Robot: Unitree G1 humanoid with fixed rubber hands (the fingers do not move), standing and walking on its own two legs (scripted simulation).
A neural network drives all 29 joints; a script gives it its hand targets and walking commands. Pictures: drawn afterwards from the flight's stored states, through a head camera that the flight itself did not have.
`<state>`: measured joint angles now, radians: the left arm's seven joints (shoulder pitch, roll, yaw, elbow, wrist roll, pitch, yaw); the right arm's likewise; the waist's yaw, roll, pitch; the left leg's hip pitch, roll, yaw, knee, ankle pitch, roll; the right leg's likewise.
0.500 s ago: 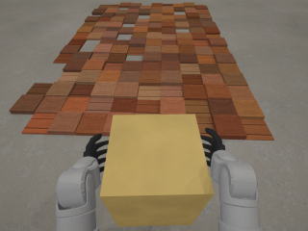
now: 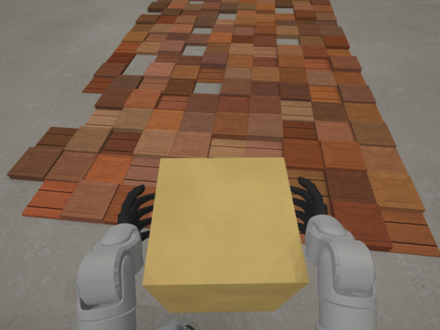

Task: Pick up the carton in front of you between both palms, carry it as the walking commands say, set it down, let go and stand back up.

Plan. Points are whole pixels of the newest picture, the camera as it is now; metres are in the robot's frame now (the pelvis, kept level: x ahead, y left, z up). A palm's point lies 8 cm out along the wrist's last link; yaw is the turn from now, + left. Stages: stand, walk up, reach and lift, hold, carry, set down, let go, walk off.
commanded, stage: carry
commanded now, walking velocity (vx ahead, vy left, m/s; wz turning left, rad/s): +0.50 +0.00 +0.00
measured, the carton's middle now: (222, 241) +0.27 +0.00 +0.02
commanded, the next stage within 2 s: none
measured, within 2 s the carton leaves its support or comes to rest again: neither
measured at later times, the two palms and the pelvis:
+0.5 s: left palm (163, 64) +0.69 +0.14 +0.15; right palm (282, 60) +0.68 -0.16 +0.16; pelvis +0.33 +0.01 -0.01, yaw -1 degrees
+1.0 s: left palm (180, 17) +1.06 +0.13 +0.13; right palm (266, 14) +1.06 -0.17 +0.13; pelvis +0.67 -0.02 -0.02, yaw -2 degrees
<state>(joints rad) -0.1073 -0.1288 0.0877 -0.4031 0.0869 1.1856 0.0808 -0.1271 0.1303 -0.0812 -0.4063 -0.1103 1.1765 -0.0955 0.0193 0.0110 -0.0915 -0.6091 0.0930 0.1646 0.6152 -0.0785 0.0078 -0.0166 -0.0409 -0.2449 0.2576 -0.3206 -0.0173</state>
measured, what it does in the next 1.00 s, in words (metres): walks ahead: left foot, then right foot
